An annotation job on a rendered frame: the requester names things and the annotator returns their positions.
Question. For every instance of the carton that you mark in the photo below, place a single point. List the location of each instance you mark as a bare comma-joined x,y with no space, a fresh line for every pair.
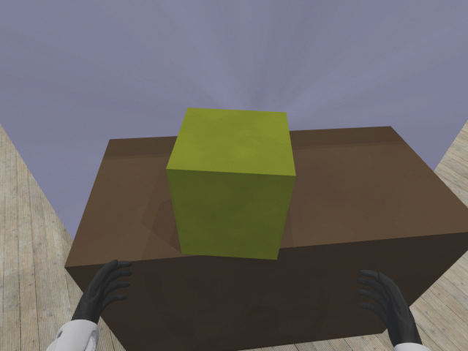
231,176

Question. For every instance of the robot left forearm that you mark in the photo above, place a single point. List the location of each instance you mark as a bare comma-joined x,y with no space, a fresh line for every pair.
76,335

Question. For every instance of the left robot hand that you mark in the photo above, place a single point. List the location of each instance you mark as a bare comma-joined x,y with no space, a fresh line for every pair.
95,299

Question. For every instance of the pedestal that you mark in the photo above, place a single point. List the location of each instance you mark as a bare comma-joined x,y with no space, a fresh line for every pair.
362,200

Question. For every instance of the right robot hand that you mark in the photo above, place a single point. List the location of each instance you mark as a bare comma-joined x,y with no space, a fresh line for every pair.
394,311

